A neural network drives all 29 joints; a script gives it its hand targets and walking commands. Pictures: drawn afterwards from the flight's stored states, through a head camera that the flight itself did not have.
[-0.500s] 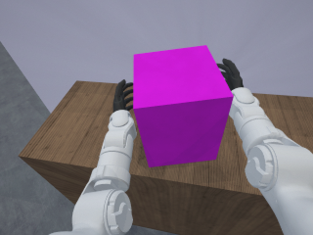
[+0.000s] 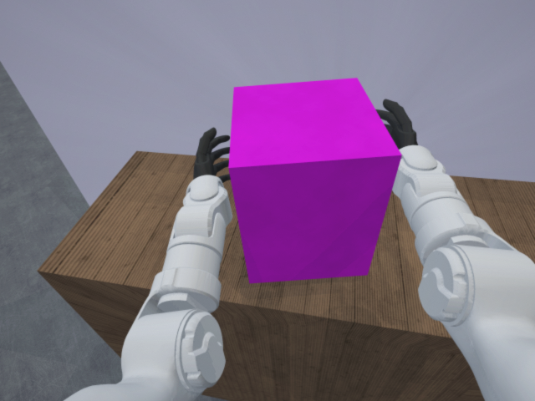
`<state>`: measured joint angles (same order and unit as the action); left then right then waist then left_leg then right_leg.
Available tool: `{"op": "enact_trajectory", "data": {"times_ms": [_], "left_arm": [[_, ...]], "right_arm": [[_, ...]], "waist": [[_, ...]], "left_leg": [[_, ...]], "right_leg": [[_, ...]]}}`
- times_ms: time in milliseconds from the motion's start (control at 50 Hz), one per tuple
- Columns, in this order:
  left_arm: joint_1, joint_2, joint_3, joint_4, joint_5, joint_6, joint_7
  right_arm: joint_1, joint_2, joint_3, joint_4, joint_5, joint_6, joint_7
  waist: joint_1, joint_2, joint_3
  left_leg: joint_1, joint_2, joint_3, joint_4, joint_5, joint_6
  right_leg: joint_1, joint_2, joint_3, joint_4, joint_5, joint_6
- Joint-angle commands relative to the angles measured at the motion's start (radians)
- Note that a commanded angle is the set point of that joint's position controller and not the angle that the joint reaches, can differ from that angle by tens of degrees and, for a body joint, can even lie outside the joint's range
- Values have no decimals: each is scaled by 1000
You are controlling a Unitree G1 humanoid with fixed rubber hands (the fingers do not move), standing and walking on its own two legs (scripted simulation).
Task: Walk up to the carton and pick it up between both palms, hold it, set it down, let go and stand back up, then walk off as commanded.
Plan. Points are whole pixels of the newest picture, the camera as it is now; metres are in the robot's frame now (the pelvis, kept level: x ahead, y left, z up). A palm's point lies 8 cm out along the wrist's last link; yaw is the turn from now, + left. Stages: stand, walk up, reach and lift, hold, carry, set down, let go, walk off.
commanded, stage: reach and lift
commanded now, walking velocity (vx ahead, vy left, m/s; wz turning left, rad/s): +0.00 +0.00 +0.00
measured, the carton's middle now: (302, 183) +0.45 +0.05 +0.12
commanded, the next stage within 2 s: none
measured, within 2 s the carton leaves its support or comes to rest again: neither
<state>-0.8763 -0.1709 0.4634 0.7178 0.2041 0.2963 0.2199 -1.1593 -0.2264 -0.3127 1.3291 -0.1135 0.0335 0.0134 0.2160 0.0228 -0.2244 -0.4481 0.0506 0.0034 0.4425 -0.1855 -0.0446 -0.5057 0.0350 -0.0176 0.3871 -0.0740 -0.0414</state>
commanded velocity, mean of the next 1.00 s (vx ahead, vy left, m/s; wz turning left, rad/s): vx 0.00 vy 0.00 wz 0.00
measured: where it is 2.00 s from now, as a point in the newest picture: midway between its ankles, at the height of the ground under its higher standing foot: outside the picture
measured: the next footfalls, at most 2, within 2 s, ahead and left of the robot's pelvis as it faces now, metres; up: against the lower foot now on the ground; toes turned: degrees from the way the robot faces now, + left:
none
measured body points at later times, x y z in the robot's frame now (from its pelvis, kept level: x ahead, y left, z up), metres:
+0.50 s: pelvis -0.01 +0.00 +0.00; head -0.04 -0.02 +0.45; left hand +0.39 +0.19 +0.21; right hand +0.45 -0.10 +0.23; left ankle +0.01 +0.15 -0.74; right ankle +0.06 -0.09 -0.74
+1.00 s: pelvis -0.01 +0.01 +0.00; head -0.08 +0.00 +0.45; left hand +0.39 +0.19 +0.25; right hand +0.42 -0.10 +0.27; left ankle +0.01 +0.15 -0.74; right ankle +0.06 -0.09 -0.74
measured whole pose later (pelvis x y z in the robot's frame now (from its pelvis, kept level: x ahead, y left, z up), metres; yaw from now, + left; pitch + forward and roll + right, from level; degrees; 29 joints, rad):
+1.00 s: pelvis -0.01 +0.01 +0.00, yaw +0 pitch +1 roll +0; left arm -0.98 0.02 0.46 0.69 0.18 0.60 0.07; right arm -1.16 -0.10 -0.22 1.06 0.05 0.39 -0.20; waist 0.06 0.00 -0.20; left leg -0.27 0.05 0.00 0.44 -0.20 -0.04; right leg -0.31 0.03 -0.02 0.36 -0.07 -0.03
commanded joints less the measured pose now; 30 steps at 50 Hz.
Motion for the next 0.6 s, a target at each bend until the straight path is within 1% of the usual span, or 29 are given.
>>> {"op": "enact_trajectory", "data": {"times_ms": [0, 20, 40, 60, 100, 120, 140, 160, 180, 200, 220, 240, 260, 280, 300, 320, 360, 400, 420, 440, 460, 480, 500, 540, 560, 580], "left_arm": [[-951, -388, -416, -236, -131, -78, -114], [-943, -381, -408, -224, -132, -72, -117], [-956, -379, -413, -240, -131, -67, -120], [-959, -383, -429, -234, -143, -60, -123], [-972, -371, -419, -237, -138, -45, -127], [-974, -366, -415, -234, -143, -39, -131], [-984, -362, -423, -245, -149, -32, -135], [-987, -356, -419, -240, -151, -23, -137], [-996, -358, -428, -248, -158, -13, -137], [-993, -353, -429, -247, -160, -8, -144], [-995, -349, -425, -232, -158, 3, -147], [-998, -338, -418, -229, -158, 10, -153], [-1004, -324, -415, -242, -159, 18, -157], [-992, -327, -412, -225, -163, 28, -164], [-999, -326, -412, -230, -162, 37, -169], [-1000, -319, -401, -209, -159, 49, -175], [-997, -312, -390, -203, -155, 65, -183], [-1014, -312, -394, -217, -161, 75, -195], [-1008, -314, -393, -216, -166, 83, -197], [-1002, -305, -401, -218, -170, 88, -202], [-1004, -308, -387, -204, -164, 95, -208], [-1010, -307, -406, -213, -175, 101, -213], [-1025, -313, -415, -227, -182, 106, -214], [-1054, -312, -430, -257, -198, 112, -218], [-1071, -308, -443, -258, -208, 118, -224], [-1041, -298, -427, -237, -197, 130, -233]], "right_arm": [[-677, 774, 185, -209, 95, -16, 77], [-683, 782, 183, -223, 100, -10, 73], [-670, 787, 187, -219, 107, 0, 67], [-686, 782, 193, -243, 112, 4, 62], [-687, 792, 193, -241, 119, 23, 59], [-695, 805, 201, -250, 124, 32, 53], [-689, 805, 208, -259, 130, 40, 49], [-707, 807, 209, -274, 141, 49, 46], [-713, 812, 221, -294, 148, 56, 43], [-703, 824, 225, -291, 156, 68, 35], [-706, 821, 224, -292, 159, 78, 31], [-715, 833, 236, -303, 167, 85, 26], [-706, 830, 237, -304, 172, 97, 22], [-709, 838, 243, -324, 176, 105, 17], [-713, 835, 247, -323, 185, 115, 13], [-711, 839, 247, -327, 189, 125, 7], [-724, 836, 235, -341, 182, 135, 6], [-731, 846, 248, -358, 192, 146, -1], [-739, 857, 259, -386, 196, 147, -5], [-719, 869, 271, -395, 197, 154, -13], [-736, 872, 272, -400, 204, 157, -15], [-736, 883, 283, -418, 208, 164, -24], [-743, 890, 290, -427, 221, 171, -30], [-753, 908, 308, -449, 236, 181, -38], [-741, 919, 320, -448, 246, 192, -48], [-738, 927, 326, -467, 250, 199, -55]], "waist": [[-159, -190, -612], [-157, -197, -614], [-162, -187, -601], [-173, -178, -599], [-174, -174, -583], [-170, -183, -566], [-176, -174, -566], [-176, -178, -541], [-177, -172, -543], [-183, -176, -539], [-188, -168, -530], [-186, -173, -529], [-188, -167, -493], [-190, -176, -496], [-194, -173, -474], [-197, -167, -462], [-200, -172, -446], [-206, -167, -450], [-202, -175, -465], [-210, -176, -459], [-205, -172, -447], [-217, -175, -454], [-224, -156, -463], [-226, -162, -489], [-240, -158, -485], [-236, -172, -462]], "left_leg": [[88, -73, 35, -117, 175, 37], [89, -74, 37, -113, 175, 40], [90, -78, 38, -112, 169, 39], [89, -79, 36, -113, 164, 36], [101, -82, 33, -112, 160, 36], [94, -83, 34, -118, 140, 40], [99, -84, 33, -119, 142, 40], [99, -85, 33, -121, 129, 42], [111, -83, 30, -121, 134, 41], [106, -89, 32, -116, 133, 41], [107, -90, 30, -116, 122, 39], [105, -93, 31, -114, 111, 42], [112, -93, 29, -123, 101, 44], [111, -94, 28, -121, 92, 46], [120, -94, 26, -124, 84, 46], [115, -96, 26, -123, 61, 47], [127, -94, 24, -133, 44, 49], [128, -99, 26, -129, 41, 51], [131, -99, 23, -130, 43, 52], [129, -105, 28, -126, 46, 52], [132, -106, 26, -127, 41, 53], [135, -109, 29, -128, 43, 54], [140, -110, 24, -126, 49, 50], [151, -111, 20, -123, 53, 52], [143, -118, 19, -120, 35, 51], [141, -118, 19, -122, 30, 56]], "right_leg": [[687, 3, -39, -30, 217, 90], [688, 4, -37, -30, 219, 91], [695, -4, -27, -34, 210, 92], [688, 0, -30, -36, 201, 90], [692, 3, -36, -31, 202, 89], [688, 1, -33, -39, 180, 89], [690, -1, -33, -42, 169, 90], [689, -2, -29, -46, 149, 91], [685, 3, -35, -42, 155, 91], [693, -1, -28, -44, 166, 93], [689, -3, -24, -49, 145, 95], [694, -7, -18, -48, 138, 96], [685, -6, -25, -51, 120, 98], [685, -7, -22, -55, 110, 98], [677, -5, -24, -57, 90, 97], [677, -16, -10, -66, 60, 101], [664, -9, -17, -72, 17, 98], [673, -16, -9, -72, 13, 102], [678, -16, -4, -78, 6, 100], [691, -24, 3, -81, 20, 103], [685, -20, -2, -81, 11, 103], [689, -20, -5, -79, 32, 103], [695, -19, -3, -78, 36, 104], [702, -17, -10, -68, 57, 107], [703, -24, -5, -73, 39, 110], [701, -25, -3, -78, 31, 113]]}}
